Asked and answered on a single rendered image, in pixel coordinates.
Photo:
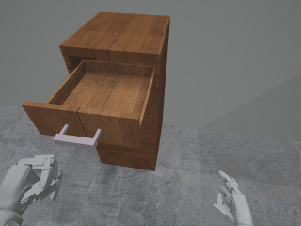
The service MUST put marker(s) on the left robot hand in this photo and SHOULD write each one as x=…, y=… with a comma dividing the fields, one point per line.
x=39, y=173

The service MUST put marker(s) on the right robot hand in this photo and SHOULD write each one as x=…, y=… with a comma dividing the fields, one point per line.
x=236, y=211

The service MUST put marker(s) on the robot left forearm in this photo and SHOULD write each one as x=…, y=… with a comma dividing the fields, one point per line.
x=10, y=218

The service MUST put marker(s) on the drawer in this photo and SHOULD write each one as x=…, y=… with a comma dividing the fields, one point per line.
x=111, y=96

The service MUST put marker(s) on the handle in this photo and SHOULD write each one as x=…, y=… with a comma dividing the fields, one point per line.
x=75, y=141

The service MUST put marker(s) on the cabinet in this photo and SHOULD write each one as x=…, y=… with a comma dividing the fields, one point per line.
x=129, y=38

